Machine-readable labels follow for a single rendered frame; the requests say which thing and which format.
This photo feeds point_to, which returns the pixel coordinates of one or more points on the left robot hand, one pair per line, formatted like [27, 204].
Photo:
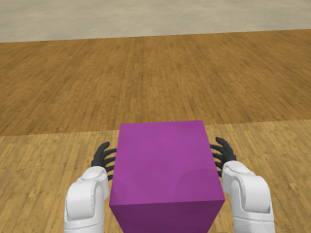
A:
[99, 158]

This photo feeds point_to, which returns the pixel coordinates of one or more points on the robot left forearm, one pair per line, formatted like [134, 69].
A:
[84, 202]

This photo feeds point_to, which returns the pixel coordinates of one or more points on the robot right forearm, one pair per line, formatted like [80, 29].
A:
[251, 205]

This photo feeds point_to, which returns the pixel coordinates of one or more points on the carton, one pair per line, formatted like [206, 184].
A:
[165, 179]

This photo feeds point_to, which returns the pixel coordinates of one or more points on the right robot hand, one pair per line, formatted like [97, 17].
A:
[225, 156]

